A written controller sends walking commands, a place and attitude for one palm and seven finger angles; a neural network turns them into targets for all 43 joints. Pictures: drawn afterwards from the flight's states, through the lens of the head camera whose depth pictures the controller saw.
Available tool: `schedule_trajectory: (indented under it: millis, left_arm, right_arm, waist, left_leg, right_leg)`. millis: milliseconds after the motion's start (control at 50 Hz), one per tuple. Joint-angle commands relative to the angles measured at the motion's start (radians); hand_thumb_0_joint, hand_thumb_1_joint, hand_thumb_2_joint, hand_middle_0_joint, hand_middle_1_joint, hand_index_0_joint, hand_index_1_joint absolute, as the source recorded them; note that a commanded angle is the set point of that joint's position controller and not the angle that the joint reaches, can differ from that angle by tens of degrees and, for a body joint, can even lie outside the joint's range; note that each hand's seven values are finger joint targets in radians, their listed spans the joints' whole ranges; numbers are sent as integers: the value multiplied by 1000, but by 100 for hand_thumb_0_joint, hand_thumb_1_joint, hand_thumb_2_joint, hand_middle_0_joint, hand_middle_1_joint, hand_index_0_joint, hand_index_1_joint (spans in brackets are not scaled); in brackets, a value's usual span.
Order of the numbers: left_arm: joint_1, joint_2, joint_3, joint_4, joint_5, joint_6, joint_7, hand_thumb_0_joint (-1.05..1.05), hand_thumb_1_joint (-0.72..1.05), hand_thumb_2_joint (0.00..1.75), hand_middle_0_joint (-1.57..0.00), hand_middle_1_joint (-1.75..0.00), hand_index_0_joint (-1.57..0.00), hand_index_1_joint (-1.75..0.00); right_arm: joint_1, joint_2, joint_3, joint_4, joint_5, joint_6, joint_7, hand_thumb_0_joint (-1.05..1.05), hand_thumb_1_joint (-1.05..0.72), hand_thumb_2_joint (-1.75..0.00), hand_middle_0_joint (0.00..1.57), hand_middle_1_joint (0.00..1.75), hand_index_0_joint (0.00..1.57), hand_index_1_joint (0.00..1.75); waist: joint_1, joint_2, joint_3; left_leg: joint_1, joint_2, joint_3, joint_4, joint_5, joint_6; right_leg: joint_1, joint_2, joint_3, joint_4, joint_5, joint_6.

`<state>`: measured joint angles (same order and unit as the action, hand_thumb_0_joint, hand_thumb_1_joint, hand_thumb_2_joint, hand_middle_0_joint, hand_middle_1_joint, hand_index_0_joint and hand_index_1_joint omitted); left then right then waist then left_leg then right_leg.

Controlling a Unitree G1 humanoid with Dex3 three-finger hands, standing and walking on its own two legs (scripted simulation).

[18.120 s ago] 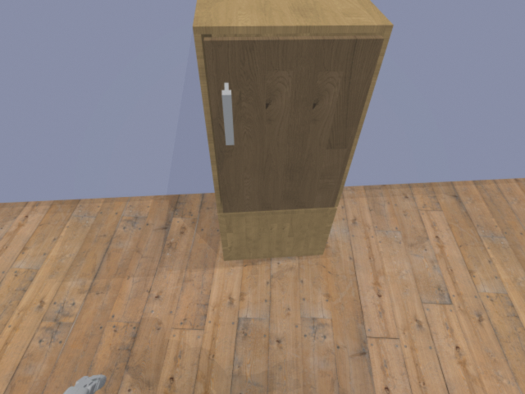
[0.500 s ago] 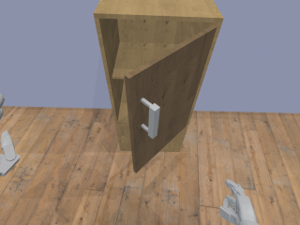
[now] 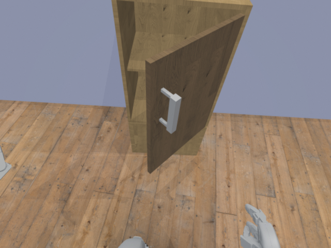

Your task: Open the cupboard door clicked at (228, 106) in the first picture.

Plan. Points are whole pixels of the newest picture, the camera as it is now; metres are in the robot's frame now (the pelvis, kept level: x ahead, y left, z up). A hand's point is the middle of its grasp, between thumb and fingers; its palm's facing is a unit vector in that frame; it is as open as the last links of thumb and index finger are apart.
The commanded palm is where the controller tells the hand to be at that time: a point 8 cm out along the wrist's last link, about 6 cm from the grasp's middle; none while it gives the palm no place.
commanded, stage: step back with the hand held close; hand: left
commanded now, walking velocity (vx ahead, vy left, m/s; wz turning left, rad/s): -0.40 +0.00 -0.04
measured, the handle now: (168, 111) +0.47 +0.03 +0.03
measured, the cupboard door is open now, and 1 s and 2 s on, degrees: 46 46 46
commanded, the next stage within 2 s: stop stepping back and stand still in 0.40 s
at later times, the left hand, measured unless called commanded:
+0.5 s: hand out of the picture +0.11 +0.32 +0.18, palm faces +0.46 -0.80 -0.39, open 7.4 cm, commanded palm +0.05 +0.33 +0.19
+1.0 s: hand out of the picture -0.01 +0.29 +0.19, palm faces +0.27 -0.82 -0.50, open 7.4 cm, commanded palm -0.04 +0.34 +0.19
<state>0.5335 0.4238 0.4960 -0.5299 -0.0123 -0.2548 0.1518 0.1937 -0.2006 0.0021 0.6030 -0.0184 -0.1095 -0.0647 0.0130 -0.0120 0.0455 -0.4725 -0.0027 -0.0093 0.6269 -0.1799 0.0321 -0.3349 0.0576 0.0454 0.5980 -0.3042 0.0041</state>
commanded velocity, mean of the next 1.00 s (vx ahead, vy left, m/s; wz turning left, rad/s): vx -0.06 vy -0.01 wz -0.03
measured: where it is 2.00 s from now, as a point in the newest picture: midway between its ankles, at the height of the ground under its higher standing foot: outside the picture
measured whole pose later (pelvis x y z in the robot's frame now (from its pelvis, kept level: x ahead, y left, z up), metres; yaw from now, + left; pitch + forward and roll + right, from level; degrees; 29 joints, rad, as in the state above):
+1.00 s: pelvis -0.21 +0.06 +0.01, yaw -6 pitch -1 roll +1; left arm 0.66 0.50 0.45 -0.66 -0.04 -0.16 0.10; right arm 0.29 -0.20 0.00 0.68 -0.03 -0.09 -0.05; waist 0.01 -0.10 -0.04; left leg -0.65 -0.02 0.05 1.12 -0.31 -0.04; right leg -0.32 0.02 -0.11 0.59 -0.30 -0.10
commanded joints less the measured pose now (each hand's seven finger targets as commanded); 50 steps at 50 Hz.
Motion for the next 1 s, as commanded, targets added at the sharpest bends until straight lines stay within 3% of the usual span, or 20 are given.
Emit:
schedule_trajectory:
  millis: [0,160,220,260,320,460,500,540,580,620,640,680,700,720,780,840,860,880,900,980]
  left_arm:
    - [-41,179,36,-194,-17,-39,6,0,90,90,-20,-30,-20,-30]
    - [20,240,108,-244,-33,-51,18,0,90,90,-20,-30,-20,-30]
    - [12,210,110,-226,-27,-51,15,0,90,90,-20,-30,-20,-30]
    - [-29,200,99,-204,-7,-57,5,0,90,90,-20,-30,-20,-30]
    - [-9,193,89,-176,-28,-43,3,0,90,90,-20,-30,-20,-30]
    - [-95,188,14,-303,-59,-20,9,0,90,90,-20,-30,-20,-30]
    - [-129,209,30,-298,-61,-40,11,0,90,90,-20,-30,-20,-30]
    - [-134,271,65,-288,-54,-50,16,0,90,90,-20,-30,-20,-30]
    - [-172,358,150,-355,-50,-63,26,0,90,90,-20,-30,-20,-30]
    - [-184,237,74,-268,-43,-11,-5,0,90,90,-20,-30,-20,-30]
    - [-127,200,68,-211,-53,27,-11,0,90,90,-20,-30,-20,-30]
    - [-121,166,36,-165,-57,46,-20,0,90,90,-20,-30,-20,-30]
    - [-173,213,65,-164,-51,29,-11,0,90,90,-20,-30,-20,-30]
    - [-136,264,108,-170,-53,19,-7,0,90,90,-20,-30,-20,-30]
    - [39,234,112,-210,-63,30,-4,0,90,90,-20,-30,-20,-30]
    - [158,203,79,-290,-46,42,-5,0,90,90,-20,-30,-20,-30]
    - [181,219,85,-300,-40,51,-6,0,90,90,-20,-30,-20,-30]
    - [149,220,74,-326,-47,61,-15,0,90,90,-20,-30,-20,-30]
    - [46,245,84,-380,-51,52,-22,0,90,90,-20,-30,-20,-30]
    - [-147,258,108,-123,-5,33,-12,0,90,90,-20,-30,-20,-30]
  right_arm:
    - [-89,-141,-66,-124,14,-59,-14,0,-90,-90,20,30,20,30]
    - [-135,-132,-62,-139,20,-25,-35,0,-90,-90,20,30,20,30]
    - [-140,-167,-59,-165,6,-39,-46,0,-90,-90,20,30,20,30]
    - [-151,-155,-66,-161,-8,-62,-45,0,-90,-90,20,30,20,30]
    - [-121,-147,-79,-138,5,-84,-23,0,-90,-90,20,30,20,30]
    - [-95,-122,-52,-73,-11,-94,2,0,-90,-90,20,30,20,30]
    - [-86,-116,-45,-64,-13,-92,8,0,-90,-90,20,30,20,30]
    - [-90,-104,-36,-50,8,-83,-1,0,-90,-90,20,30,20,30]
    - [-141,-94,-9,-87,-19,-94,3,0,-90,-90,20,30,20,30]
    - [-96,-97,-27,-87,18,-97,-21,0,-90,-90,20,30,20,30]
    - [-79,-104,-28,-91,27,-97,-33,0,-90,-90,20,30,20,30]
    - [-87,-130,-23,-104,21,-116,-26,0,-90,-90,20,30,20,30]
    - [-68,-132,-16,-98,18,-123,-20,0,-90,-90,20,30,20,30]
    - [-83,-113,-3,-94,6,-124,-14,0,-90,-90,20,30,20,30]
    - [-94,-113,-17,-129,-11,-107,-4,0,-90,-90,20,30,20,30]
    - [-105,-121,-33,-144,-9,-87,10,0,-90,-90,20,30,20,30]
    - [-82,-109,-33,-143,4,-74,11,0,-90,-90,20,30,20,30]
    - [-84,-114,-49,-141,17,-57,3,0,-90,-90,20,30,20,30]
    - [-57,-135,-52,-110,3,-43,-5,0,-90,-90,20,30,20,30]
    - [-40,-114,-44,-91,-10,-56,-28,0,-90,-90,20,30,20,30]
  waist:
    - [-26,-7,-297]
    - [-25,10,-91]
    - [-19,280,-101]
    - [-8,334,-140]
    - [13,143,-206]
    - [5,261,-308]
    - [12,186,-294]
    - [2,-97,-204]
    - [18,-100,-177]
    - [-30,-158,-193]
    - [-57,-4,-203]
    - [-47,415,-147]
    - [-44,351,-95]
    - [-20,279,-144]
    - [25,204,-181]
    - [32,248,-163]
    - [26,-18,-141]
    - [18,-267,-91]
    - [-23,-185,-43]
    - [-69,-117,-68]
  left_leg:
    - [295,38,-12,-31,258,-27]
    - [274,-1,-54,-12,-189,-36]
    - [-54,208,-323,-459,-382,47]
    - [-263,336,-458,-626,-556,116]
    - [-33,273,-288,-522,-379,90]
    - [311,220,-121,-537,-143,-63]
    - [390,166,-56,-385,-57,-124]
    - [432,24,-6,162,-22,-106]
    - [233,40,-23,332,-132,-88]
    - [287,7,8,87,33,-50]
    - [434,6,11,-51,193,-41]
    - [372,195,-359,-381,68,20]
    - [213,240,-468,-490,-278,49]
    - [141,236,-466,-581,-542,-48]
    - [0,164,-223,-659,-498,-192]
    - [-150,69,28,-384,-454,-118]
    - [-53,-20,126,14,-350,-96]
    - [-41,-73,47,493,-295,-82]
    - [-120,-41,-12,698,-183,-84]
    - [51,88,61,481,-166,-42]
  right_leg:
    - [43,-175,126,-154,558,-53]
    - [-265,-194,124,-328,-126,-90]
    - [66,38,-43,67,-71,10]
    - [263,82,-3,475,-145,4]
    - [141,67,-19,473,-196,-10]
    - [120,31,-89,-8,-295,-63]
    - [78,-27,-34,-288,-240,-110]
    - [-234,-329,283,-488,-188,-210]
    - [-130,-405,220,-380,157,-250]
    - [14,-212,-36,-169,293,-123]
    - [-38,-133,-105,-33,235,-51]
    - [-73,20,-75,304,-269,8]
    - [-15,17,-4,373,-320,-6]
    - [41,5,-17,383,-290,-26]
    - [260,80,-156,287,-236,-45]
    - [412,34,-171,-19,-267,-94]
    - [204,-112,-38,-257,-295,-128]
    - [-113,-394,351,-480,-418,-203]
    - [-248,-449,394,-515,-464,-211]
    - [-337,-331,138,-456,-620,-121]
